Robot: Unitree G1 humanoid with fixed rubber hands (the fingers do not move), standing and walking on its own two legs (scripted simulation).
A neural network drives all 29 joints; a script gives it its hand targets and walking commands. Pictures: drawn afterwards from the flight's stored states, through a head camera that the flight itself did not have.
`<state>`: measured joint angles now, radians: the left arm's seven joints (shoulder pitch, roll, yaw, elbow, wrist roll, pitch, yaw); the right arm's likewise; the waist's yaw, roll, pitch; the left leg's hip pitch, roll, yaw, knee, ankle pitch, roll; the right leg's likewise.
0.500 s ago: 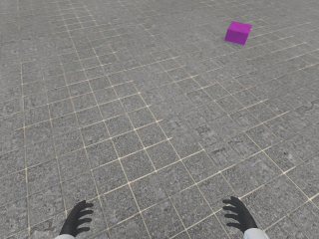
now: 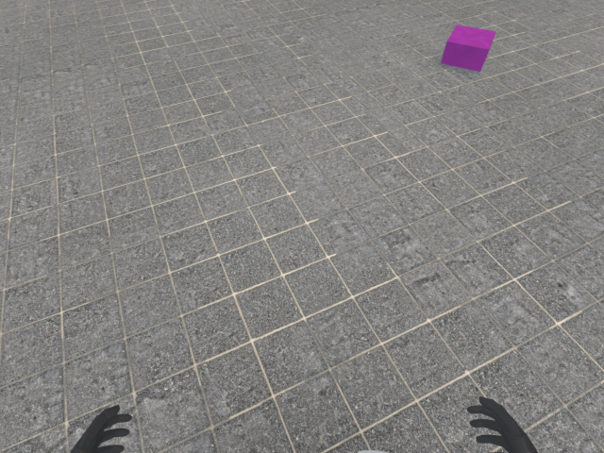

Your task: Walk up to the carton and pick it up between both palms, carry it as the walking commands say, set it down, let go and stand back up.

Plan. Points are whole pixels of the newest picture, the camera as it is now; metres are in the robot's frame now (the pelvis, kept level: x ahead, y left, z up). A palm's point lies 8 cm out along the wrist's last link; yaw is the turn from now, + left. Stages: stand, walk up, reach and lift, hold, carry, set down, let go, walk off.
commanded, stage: stand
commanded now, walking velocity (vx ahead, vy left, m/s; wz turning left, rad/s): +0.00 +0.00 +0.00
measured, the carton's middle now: (468, 47) +2.53 -1.19 -0.68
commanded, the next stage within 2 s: walk up in 0.96 s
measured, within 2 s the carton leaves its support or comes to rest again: neither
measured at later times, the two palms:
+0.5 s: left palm out of the picture +0.11 +0.29 -0.08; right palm out of the picture +0.07 -0.30 -0.09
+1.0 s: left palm out of the picture +0.08 +0.30 -0.08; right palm out of the picture +0.07 -0.30 -0.09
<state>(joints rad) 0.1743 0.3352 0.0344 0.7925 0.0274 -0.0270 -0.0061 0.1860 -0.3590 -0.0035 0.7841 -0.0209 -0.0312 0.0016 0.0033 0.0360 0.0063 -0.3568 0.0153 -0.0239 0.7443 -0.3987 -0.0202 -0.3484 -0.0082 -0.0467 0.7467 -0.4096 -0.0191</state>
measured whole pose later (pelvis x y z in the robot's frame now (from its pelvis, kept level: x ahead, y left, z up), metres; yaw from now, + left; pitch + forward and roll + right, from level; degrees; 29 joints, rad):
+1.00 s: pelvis -0.01 +0.00 +0.03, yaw +0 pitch -2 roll +0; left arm 0.11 0.34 0.00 1.08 0.01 -0.03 -0.01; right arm 0.13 -0.37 0.02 1.07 -0.01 -0.02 0.00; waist 0.00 0.03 0.02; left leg -0.16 0.02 -0.02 0.40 -0.21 -0.02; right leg -0.15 0.00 -0.05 0.39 -0.22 -0.01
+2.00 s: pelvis +0.33 -0.22 +0.01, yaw -15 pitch +3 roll +0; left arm 0.46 0.43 0.05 0.99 0.01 -0.09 -0.07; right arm 0.00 -0.44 -0.05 0.92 -0.01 -0.04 0.10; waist 0.11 0.02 -0.01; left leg -0.55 0.04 0.09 0.48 -0.05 0.04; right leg 0.12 0.05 -0.03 0.21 -0.39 -0.06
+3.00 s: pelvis +0.97 -0.48 +0.01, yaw -21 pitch +1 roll -1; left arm 0.34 0.44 0.03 0.94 -0.01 -0.07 -0.05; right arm 0.12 -0.44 -0.08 0.85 -0.03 -0.10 0.08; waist 0.05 -0.01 0.00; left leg -0.44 0.05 0.10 0.58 -0.16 0.04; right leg -0.21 -0.02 0.00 0.94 -0.45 -0.04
